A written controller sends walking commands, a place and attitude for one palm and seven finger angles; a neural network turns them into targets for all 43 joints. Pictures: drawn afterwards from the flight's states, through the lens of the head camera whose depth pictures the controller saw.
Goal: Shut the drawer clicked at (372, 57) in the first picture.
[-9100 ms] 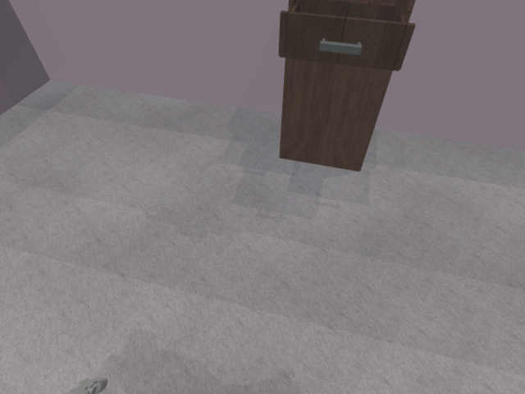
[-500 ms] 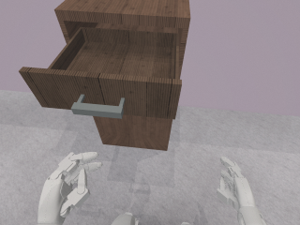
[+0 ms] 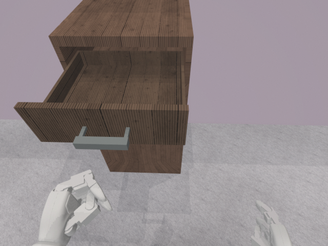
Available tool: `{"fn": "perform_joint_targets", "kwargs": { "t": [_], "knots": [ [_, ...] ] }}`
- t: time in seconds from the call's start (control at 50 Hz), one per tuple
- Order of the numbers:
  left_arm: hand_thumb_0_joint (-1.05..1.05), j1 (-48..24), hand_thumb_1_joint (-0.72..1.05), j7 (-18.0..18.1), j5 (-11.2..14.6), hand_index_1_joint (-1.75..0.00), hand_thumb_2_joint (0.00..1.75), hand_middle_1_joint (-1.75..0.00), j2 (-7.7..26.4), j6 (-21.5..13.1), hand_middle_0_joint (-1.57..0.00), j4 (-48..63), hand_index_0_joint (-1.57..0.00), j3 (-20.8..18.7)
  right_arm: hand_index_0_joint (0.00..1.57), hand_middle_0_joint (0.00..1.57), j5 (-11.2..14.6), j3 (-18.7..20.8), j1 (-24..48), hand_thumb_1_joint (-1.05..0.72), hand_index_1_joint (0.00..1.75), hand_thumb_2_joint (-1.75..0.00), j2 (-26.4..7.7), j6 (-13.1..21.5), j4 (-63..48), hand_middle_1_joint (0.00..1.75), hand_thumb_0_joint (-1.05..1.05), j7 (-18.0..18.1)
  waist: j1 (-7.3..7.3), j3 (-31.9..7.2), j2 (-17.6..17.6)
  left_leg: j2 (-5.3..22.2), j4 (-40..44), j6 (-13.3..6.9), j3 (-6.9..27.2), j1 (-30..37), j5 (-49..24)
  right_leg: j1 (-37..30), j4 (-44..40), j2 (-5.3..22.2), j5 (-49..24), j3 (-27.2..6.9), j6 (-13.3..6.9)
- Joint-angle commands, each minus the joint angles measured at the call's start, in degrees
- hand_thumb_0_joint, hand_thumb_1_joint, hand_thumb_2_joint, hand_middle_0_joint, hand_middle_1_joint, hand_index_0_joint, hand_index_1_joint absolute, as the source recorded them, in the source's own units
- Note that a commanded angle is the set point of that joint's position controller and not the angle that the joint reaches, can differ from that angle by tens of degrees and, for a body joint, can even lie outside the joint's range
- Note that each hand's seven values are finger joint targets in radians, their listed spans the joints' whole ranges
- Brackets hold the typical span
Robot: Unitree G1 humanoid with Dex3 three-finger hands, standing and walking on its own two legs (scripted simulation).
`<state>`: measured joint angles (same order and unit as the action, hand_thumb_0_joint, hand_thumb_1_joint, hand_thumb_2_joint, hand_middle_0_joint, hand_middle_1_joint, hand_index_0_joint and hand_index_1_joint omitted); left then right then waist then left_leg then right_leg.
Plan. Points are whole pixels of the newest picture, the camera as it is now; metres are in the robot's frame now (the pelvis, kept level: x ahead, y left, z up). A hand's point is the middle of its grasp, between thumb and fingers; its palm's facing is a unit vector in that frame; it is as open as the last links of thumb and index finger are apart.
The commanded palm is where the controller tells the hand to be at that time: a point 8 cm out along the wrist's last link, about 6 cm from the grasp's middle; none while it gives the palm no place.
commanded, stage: raise the hand and make a fist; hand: left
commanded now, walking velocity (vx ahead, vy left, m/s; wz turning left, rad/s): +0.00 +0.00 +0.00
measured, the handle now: (103, 136) +0.36 +0.18 +0.08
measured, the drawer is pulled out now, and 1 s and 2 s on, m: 0.29 0.29 0.29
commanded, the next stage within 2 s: bring the fist close to the handle in 0.84 s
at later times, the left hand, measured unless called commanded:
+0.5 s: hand (82, 187) +0.18 +0.15 +0.18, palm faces +0.04 -0.99 -0.10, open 3.3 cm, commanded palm +0.14 +0.19 +0.18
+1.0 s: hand (86, 192) +0.18 +0.14 +0.17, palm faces +0.05 -0.99 -0.09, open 3.3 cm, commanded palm +0.15 +0.19 +0.17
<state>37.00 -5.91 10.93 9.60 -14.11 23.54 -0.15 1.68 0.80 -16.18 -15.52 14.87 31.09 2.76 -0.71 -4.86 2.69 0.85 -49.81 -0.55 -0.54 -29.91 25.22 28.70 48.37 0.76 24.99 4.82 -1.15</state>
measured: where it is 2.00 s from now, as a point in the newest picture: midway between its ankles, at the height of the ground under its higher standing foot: outside the picture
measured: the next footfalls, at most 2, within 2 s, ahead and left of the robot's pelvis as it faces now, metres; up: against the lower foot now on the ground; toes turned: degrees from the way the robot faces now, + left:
none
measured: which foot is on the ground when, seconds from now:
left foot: down 0.00-1.00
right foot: down 0.00-1.00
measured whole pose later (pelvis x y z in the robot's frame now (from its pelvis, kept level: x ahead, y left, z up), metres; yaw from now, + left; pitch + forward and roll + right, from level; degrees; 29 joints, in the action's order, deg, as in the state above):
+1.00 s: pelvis +0.01 -0.02 +0.02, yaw +1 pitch -1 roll +0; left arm 32.0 -9.4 14.8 12.0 -0.5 29.5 -6.5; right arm 3.1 -3.4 -13.9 -14.1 19.1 34.0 3.9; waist -3.3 -4.2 4.5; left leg 1.6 -38.4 1.1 0.7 -16.3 20.9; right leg 15.0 37.3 -0.5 21.3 6.0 -2.5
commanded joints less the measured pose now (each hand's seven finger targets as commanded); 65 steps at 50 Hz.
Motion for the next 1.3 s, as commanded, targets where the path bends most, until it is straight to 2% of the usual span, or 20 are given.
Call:
{"fn": "perform_joint_targets", "kwargs": {
  "t": [0.0,0.08,0.2,0.26,0.28,0.3,0.38,0.4,0.44,0.5,0.58,0.62,0.68,0.72,0.74,0.8,0.88,0.94,1.12,1.28],
  "knots": [
    [0.00,-1.3,0.90,1.8,0.2,-1.47,0.90,-1.47,4.8,-1.9,-1.28,15.6,-1.28,-4.8,0.20,0.20,0.2,0.7,6.3,-0.90,0.30,-0.90,-3.3,3.2,-10.9,0.30,0.00,-0.1,-0.96,-6.0,-1.6,-0.6,9.2,-1.3,1.4,5.8,-14.8,-5.0,-8.7,-0.2,-13.8,-0.8,0.4],
    [0.00,-1.5,0.90,0.8,0.6,-1.56,0.90,-1.56,4.0,0.5,-1.36,17.3,-1.36,-3.4,0.20,0.20,0.6,0.0,7.3,-0.90,0.30,-0.90,-3.4,3.1,-11.0,0.30,0.00,-0.5,-0.89,-4.9,-1.8,-0.2,10.0,-1.2,1.7,7.9,-17.9,-6.5,-9.3,-0.4,-17.6,-0.1,0.5],
    [0.00,-4.4,0.90,-0.6,0.3,-1.60,0.90,-1.60,4.0,6.1,-1.40,19.8,-1.40,-2.3,0.20,0.20,0.8,-1.3,8.0,-0.90,0.30,-0.90,-3.1,2.8,-11.2,0.30,0.00,-0.3,-1.10,-1.9,-1.4,-0.1,12.8,-1.2,2.1,9.8,-15.6,-7.5,-11.9,-0.5,-15.5,0.0,0.5],
    [0.00,-5.5,0.90,-0.3,1.0,-1.60,0.90,-1.60,6.5,8.2,-1.40,21.3,-1.40,-5.8,0.20,0.20,0.9,-1.7,8.6,-0.90,0.30,-0.90,-2.8,2.9,-11.0,0.30,0.00,-0.1,-1.78,-3.4,-2.7,0.0,13.8,-1.1,2.3,11.2,-16.7,-9.6,-12.6,-0.4,-16.9,0.2,0.5],
    [0.00,-4.4,0.90,-0.2,1.1,-1.60,0.90,-1.60,6.8,8.9,-1.40,20.7,-1.40,-6.7,0.20,0.20,0.9,-1.8,9.7,-0.90,0.30,-0.90,-2.8,2.7,-10.5,0.30,0.00,-0.1,-2.16,-2.1,-2.8,0.0,14.0,-1.1,2.3,11.0,-16.6,-9.7,-13.4,-0.5,-16.7,0.2,0.4],
    [0.00,-5.2,0.90,-0.4,1.2,-1.60,0.90,-1.60,5.2,9.3,-1.40,21.2,-1.40,-5.2,0.20,0.20,1.0,-2.1,9.1,-0.90,0.30,-0.90,-2.6,2.6,-10.6,0.30,0.00,-0.1,-1.66,-1.8,-3.2,0.0,14.5,-1.1,2.1,11.4,-17.0,-9.7,-13.4,-0.5,-17.2,0.5,0.5],
    [0.00,-7.6,0.90,-0.8,2.6,-1.60,0.90,-1.60,7.6,10.5,-1.40,23.3,-1.40,-8.2,0.20,0.20,1.5,-2.4,10.7,-0.90,0.30,-0.90,-2.8,3.7,-10.0,0.30,0.00,0.0,-2.15,-1.9,-2.1,0.0,15.3,-1.0,2.2,12.8,-16.2,-11.0,-15.0,-0.4,-16.6,0.0,0.5],
    [0.00,-7.4,0.90,-1.1,2.6,-1.60,0.90,-1.60,6.7,10.8,-1.40,24.4,-1.40,-7.1,0.20,0.20,1.5,-2.6,10.2,-0.90,0.30,-0.90,-2.7,4.0,-10.2,0.30,0.00,0.0,-2.09,-2.6,-0.4,-0.1,15.6,-1.0,2.0,13.7,-16.9,-11.2,-15.0,-0.3,-17.2,0.1,0.5],
    [0.00,-6.7,0.90,-1.7,3.1,-1.60,0.90,-1.60,6.1,11.7,-1.40,23.1,-1.40,-6.9,0.20,0.20,1.7,-2.5,10.3,-0.90,0.30,-0.90,-2.8,4.6,-9.8,0.30,0.00,0.0,-2.08,-2.1,-1.0,0.0,15.8,-0.9,2.1,13.9,-17.7,-11.7,-15.1,-0.3,-18.4,0.3,0.5],
    [0.00,-5.2,0.90,-2.6,3.9,-1.60,0.90,-1.60,5.8,13.3,-1.40,19.5,-1.40,-7.5,0.20,0.20,1.9,-2.4,10.8,-0.90,0.30,-0.90,-3.1,4.5,-9.0,0.30,0.00,0.3,-2.12,0.1,-5.4,-0.3,16.2,-1.0,1.7,12.4,-15.8,-11.4,-16.8,-0.4,-17.5,-0.3,0.9],
    [0.00,-6.7,0.90,-2.0,3.7,-1.60,0.90,-1.60,8.1,12.9,-1.40,22.0,-1.40,-10.1,0.20,0.20,1.9,-2.3,11.6,-0.90,0.30,-0.90,-3.0,5.1,-9.1,0.30,0.00,0.7,-2.66,-0.3,-1.4,-0.6,16.4,-1.0,1.4,13.5,-15.1,-11.9,-17.7,-0.2,-15.6,-1.0,0.8],
    [0.00,-6.8,0.90,-1.7,3.5,-1.60,0.90,-1.60,7.1,11.7,-1.40,23.2,-1.40,-9.0,0.20,0.20,1.7,-2.2,10.5,-0.90,0.30,-0.90,-2.9,5.7,-9.1,0.30,0.00,0.5,-2.36,-1.7,-1.0,-0.6,16.4,-1.0,1.3,14.5,-16.5,-12.2,-17.1,-0.1,-17.0,-0.5,0.8],
    [0.00,-6.2,0.90,-1.6,4.1,-1.60,0.90,-1.60,8.5,10.1,-1.40,22.6,-1.40,-11.1,0.20,0.20,1.6,-1.9,10.7,-0.90,0.30,-0.90,-3.0,6.5,-8.3,0.30,0.00,0.5,-2.60,-1.9,-2.4,-0.7,15.8,-1.1,1.3,14.0,-16.7,-12.7,-17.4,-0.2,-18.1,-1.0,0.9],
    [0.00,-7.4,0.90,-1.9,4.1,-1.60,0.90,-1.60,7.4,9.5,-1.40,21.7,-1.40,-9.7,0.20,0.20,1.6,-2.1,10.3,-0.90,0.30,-0.90,-3.1,6.9,-8.3,0.30,0.00,0.5,-2.16,-0.3,-1.1,-0.8,16.0,-1.0,1.1,13.8,-15.4,-11.6,-17.9,0.0,-16.5,-1.3,0.9],
    [0.00,-6.7,0.90,-2.0,4.4,-1.60,0.90,-1.60,8.1,9.3,-1.40,20.8,-1.40,-10.8,0.20,0.20,1.7,-1.9,10.3,-0.90,0.30,-0.90,-3.1,7.2,-8.2,0.30,0.00,0.6,-2.38,-0.7,-2.7,-0.8,15.8,-1.1,1.2,13.6,-15.2,-12.0,-18.1,0.0,-16.2,-1.7,1.0],
    [0.00,-7.5,0.90,-2.7,4.3,-1.60,0.90,-1.60,7.4,9.4,-1.40,19.9,-1.40,-9.4,0.20,0.20,1.9,-2.0,10.5,-0.90,0.30,-0.90,-3.3,7.7,-7.9,0.30,0.00,0.8,-2.16,1.2,-1.2,-0.8,16.2,-1.1,1.0,13.5,-13.7,-11.0,-19.2,0.1,-14.0,-2.2,1.0],
    [0.00,-8.0,0.90,-2.8,4.5,-1.60,0.90,-1.60,9.2,10.0,-1.40,18.6,-1.40,-11.7,0.20,0.20,1.8,-1.8,11.1,-0.90,0.30,-0.90,-3.4,8.2,-7.4,0.30,0.00,1.2,-2.54,0.6,-3.5,-0.8,16.2,-1.2,1.2,13.5,-13.4,-11.7,-20.0,0.2,-13.0,-2.9,1.2],
    [0.00,-10.6,0.90,-3.0,4.6,-1.60,0.90,-1.60,8.1,9.9,-1.40,17.0,-1.40,-10.6,0.20,0.20,1.6,-2.0,10.6,-0.90,0.30,-0.90,-3.5,8.3,-7.0,0.30,0.00,1.4,-1.97,1.8,-3.8,-0.9,16.3,-1.2,1.1,13.3,-12.8,-10.9,-20.5,0.4,-11.7,-3.4,1.4],
    [0.00,-15.3,0.90,-2.7,3.4,-1.60,0.90,-1.60,6.7,7.4,-1.40,11.9,-1.40,-8.7,0.20,0.20,0.8,-1.6,9.4,-0.90,0.30,-0.90,-3.9,8.0,-6.3,0.30,0.00,1.1,-1.10,0.2,-4.3,-1.3,15.6,-1.2,0.8,13.0,-13.5,-10.5,-19.7,0.6,-12.9,-3.6,1.7],
    [0.00,-16.1,0.90,-2.2,3.3,-1.60,0.90,-1.60,8.0,4.5,-1.40,5.8,-1.40,-11.2,0.20,0.20,0.5,-1.0,9.0,-0.90,0.30,-0.90,-4.2,7.2,-5.7,0.30,0.00,0.8,-1.56,-2.8,-2.9,-1.5,14.8,-0.8,0.5,11.7,-15.6,-11.8,-17.9,0.7,-16.6,-3.7,1.4]
  ]
}}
